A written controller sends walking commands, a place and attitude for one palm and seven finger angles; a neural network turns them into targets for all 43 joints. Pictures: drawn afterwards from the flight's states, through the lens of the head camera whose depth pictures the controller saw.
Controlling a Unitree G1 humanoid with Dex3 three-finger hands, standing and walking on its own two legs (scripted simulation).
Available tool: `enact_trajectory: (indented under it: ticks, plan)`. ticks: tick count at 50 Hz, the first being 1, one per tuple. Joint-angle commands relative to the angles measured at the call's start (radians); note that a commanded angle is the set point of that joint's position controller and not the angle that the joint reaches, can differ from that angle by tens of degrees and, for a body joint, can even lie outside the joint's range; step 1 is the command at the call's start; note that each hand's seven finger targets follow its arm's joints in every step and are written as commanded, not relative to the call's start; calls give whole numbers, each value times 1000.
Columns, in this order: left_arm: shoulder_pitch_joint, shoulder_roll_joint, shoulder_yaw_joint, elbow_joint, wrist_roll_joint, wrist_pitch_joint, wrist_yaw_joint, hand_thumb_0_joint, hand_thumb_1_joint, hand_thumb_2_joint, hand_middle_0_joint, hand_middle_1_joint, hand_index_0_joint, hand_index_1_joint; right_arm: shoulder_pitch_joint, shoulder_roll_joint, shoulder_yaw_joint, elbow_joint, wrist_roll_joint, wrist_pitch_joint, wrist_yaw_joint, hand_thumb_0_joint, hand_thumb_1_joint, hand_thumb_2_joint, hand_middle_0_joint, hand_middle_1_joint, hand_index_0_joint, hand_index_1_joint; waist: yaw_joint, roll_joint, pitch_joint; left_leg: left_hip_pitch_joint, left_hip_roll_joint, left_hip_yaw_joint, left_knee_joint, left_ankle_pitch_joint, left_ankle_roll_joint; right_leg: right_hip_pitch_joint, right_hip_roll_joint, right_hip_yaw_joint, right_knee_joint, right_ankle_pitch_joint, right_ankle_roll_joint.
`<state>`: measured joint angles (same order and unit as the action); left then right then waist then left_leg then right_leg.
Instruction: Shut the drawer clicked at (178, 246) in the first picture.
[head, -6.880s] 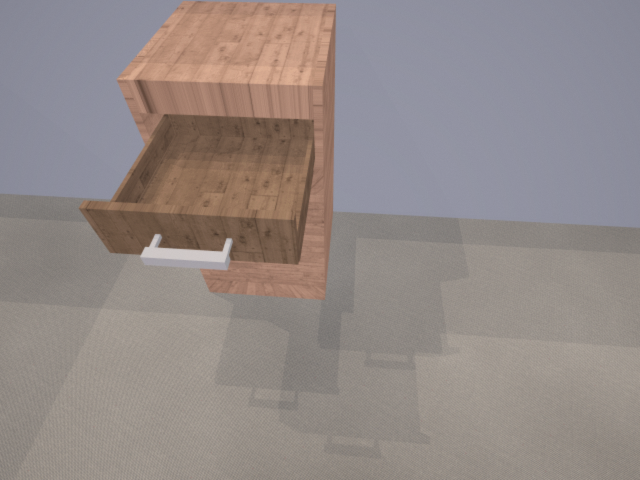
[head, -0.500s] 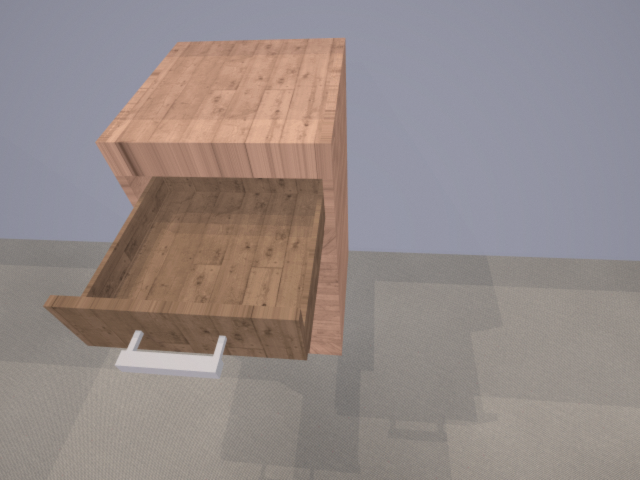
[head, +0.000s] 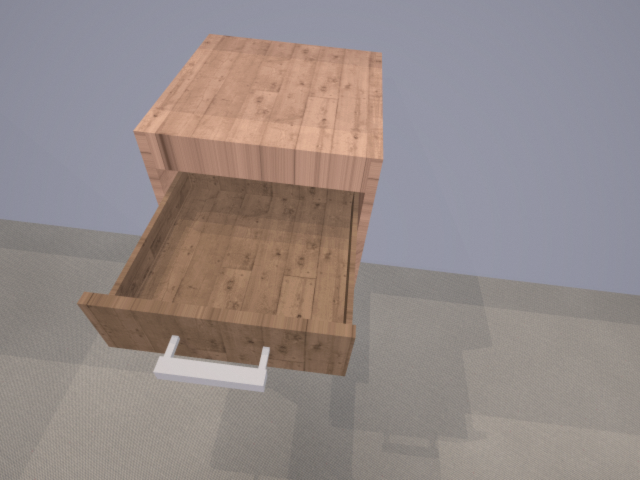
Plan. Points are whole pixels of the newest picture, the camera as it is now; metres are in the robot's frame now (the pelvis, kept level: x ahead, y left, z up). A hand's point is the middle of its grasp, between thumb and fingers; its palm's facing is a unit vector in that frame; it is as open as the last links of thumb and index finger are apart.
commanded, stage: come to a stop and stand still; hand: left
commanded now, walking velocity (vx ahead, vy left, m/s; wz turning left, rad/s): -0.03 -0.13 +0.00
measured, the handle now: (215, 360) +0.29 +0.17 -0.07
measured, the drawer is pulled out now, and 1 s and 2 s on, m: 0.30 0.30 0.29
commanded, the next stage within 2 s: look again from close up in 0.66 s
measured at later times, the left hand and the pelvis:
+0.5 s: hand out of the picture +0.04 +0.15 -0.17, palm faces +0.01 -0.97 -0.23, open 7.3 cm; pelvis +0.00 -0.03 +0.00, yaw -1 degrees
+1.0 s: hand out of the picture -0.01 +0.14 -0.17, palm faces +0.00 -0.98 -0.18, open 7.4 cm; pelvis +0.00 -0.02 +0.01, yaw -2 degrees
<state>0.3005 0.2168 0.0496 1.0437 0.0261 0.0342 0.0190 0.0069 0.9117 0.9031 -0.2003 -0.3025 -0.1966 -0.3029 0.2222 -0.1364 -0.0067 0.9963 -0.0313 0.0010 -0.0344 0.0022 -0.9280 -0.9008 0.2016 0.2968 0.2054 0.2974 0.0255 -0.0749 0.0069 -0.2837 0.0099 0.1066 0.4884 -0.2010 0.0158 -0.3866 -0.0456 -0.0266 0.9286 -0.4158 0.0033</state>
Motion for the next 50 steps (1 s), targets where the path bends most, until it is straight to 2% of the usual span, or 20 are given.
enact_trajectory:
  ticks: [1,4,6,7,8,9,10,11,12,14,15,17,19,21,22,24,29,35,41,50]
  plan:
    - [22,13,-4,-40,-2,-4,-7,0,900,900,-200,-300,-200,-300,82,-172,-49,-4,0,-12,-12,0,-900,-900,200,300,200,300,-47,175,0,99,309,-252,-203,272,162,-6,-2,11,-128,-61,4]
    - [58,-10,-6,-34,-6,-7,-3,0,900,900,-200,-300,-200,-300,75,-196,-56,8,0,-2,-8,0,-900,-900,200,300,200,300,-32,167,-15,64,299,-256,-177,194,149,96,12,1,-294,-11,-11]
    - [105,3,-4,-13,-1,-17,1,0,900,900,-200,-300,-200,-300,69,-171,-53,15,10,0,-4,0,-900,-900,200,300,200,300,-6,101,-14,-32,241,-212,-108,102,95,241,12,17,-498,173,-16]
    - [112,15,-5,-12,1,-26,6,0,900,900,-200,-300,-200,-300,72,-139,-47,15,16,0,0,0,-900,-900,200,300,200,300,-10,25,-21,-53,170,-149,-54,19,48,261,-38,94,-573,209,-34]
    - [135,44,-17,-25,15,-22,42,0,900,900,-200,-300,-200,-300,-38,-183,-52,-57,32,-7,0,0,-900,-900,200,300,200,300,16,-12,99,-34,108,-32,121,-54,-12,89,-91,171,-640,379,-26]
    - [34,85,-29,-77,7,-33,33,0,900,900,-200,-300,-200,-300,18,-101,-42,-81,19,11,20,0,-900,-900,200,300,200,300,-55,-71,70,-45,45,-14,230,-186,-20,-4,-135,197,-715,-63,-73]
    - [11,58,-22,-103,5,-46,31,0,900,900,-200,-300,-200,-300,30,-113,-42,-60,9,17,29,0,-900,-900,200,300,200,300,-47,-63,90,-122,31,-43,348,-188,-6,16,-129,244,-727,-37,-108]
    - [13,69,-17,-103,3,-61,37,0,900,900,-200,-300,-200,-300,62,-111,-41,-58,5,24,33,0,-900,-900,200,300,200,300,-57,-61,36,-147,43,-63,375,-182,-3,94,-158,263,-723,46,-118]
    - [18,62,-15,-112,0,-67,41,0,900,900,-200,-300,-200,-300,71,-110,-40,-61,6,22,33,0,-900,-900,200,300,200,300,-57,-12,16,-158,40,-76,426,-177,3,119,-168,264,-696,124,-141]
    - [15,66,-9,-123,4,-76,45,0,900,900,-200,-300,-200,-300,77,-95,-36,-70,12,8,29,0,-900,-900,200,300,200,300,-57,-8,-17,-177,41,-79,406,-218,4,206,-179,234,-616,403,-202]
    - [18,72,-8,-125,6,-77,45,0,900,900,-200,-300,-200,-300,75,-86,-31,-73,17,4,26,0,-900,-900,200,300,200,300,-51,-17,-27,-154,41,-74,338,-241,1,227,-178,213,-586,499,-212]
    - [18,70,-15,-121,4,-75,42,0,900,900,-200,-300,-200,-300,110,-66,-20,-48,21,-3,21,0,-900,-900,200,300,200,300,-55,-30,-24,-41,26,-50,146,-197,-3,203,-143,166,-533,546,-179]
    - [16,55,-27,-111,-10,-69,40,0,900,900,-200,-300,-200,-300,167,-68,-12,-5,21,-12,17,0,-900,-900,200,300,200,300,-64,23,10,74,29,-71,-33,-56,10,135,-84,131,-487,418,-114]
    - [52,26,-35,-99,-20,-62,33,0,900,900,-200,-300,-200,-300,153,-108,-9,7,16,-27,13,0,-900,-900,200,300,200,300,-23,171,24,87,130,-173,-66,128,52,104,-20,96,-485,287,-60]
    - [64,25,-34,-99,-17,-61,36,0,900,900,-200,-300,-200,-300,142,-114,-6,2,15,-22,7,0,-900,-900,200,300,200,300,-14,130,51,40,144,-179,-48,109,64,119,-13,101,-525,257,-46]
    - [54,46,-35,-76,-18,-59,34,0,900,900,-200,-300,-200,-300,123,-89,5,21,18,-19,4,0,-900,-900,200,300,200,300,-17,166,80,16,112,-163,-55,95,48,156,-32,115,-537,313,-45]
    - [51,49,-41,-71,-16,-61,30,0,900,900,-200,-300,-200,-300,144,-96,12,35,18,-20,6,0,-900,-900,200,300,200,300,-26,62,84,26,95,-142,-86,-9,32,172,-45,137,-590,257,-58]
    - [58,51,-44,-61,-16,-66,30,0,900,900,-200,-300,-200,-300,145,-101,17,56,19,-26,7,0,-900,-900,200,300,200,300,-26,34,48,64,91,-134,-98,22,29,207,-57,136,-598,320,-53]
    - [75,47,-50,-36,-19,-68,29,0,900,900,-200,-300,-200,-300,139,-99,20,81,22,-30,4,0,-900,-900,200,300,200,300,-25,81,48,99,96,-132,-110,82,29,209,-58,130,-590,396,-52]
    - [106,34,-56,-3,-18,-71,33,0,900,900,-200,-300,-200,-300,135,-94,21,108,25,-32,-1,0,-900,-900,200,300,200,300,-25,60,44,120,101,-131,-105,117,30,220,-63,130,-595,443,-47]
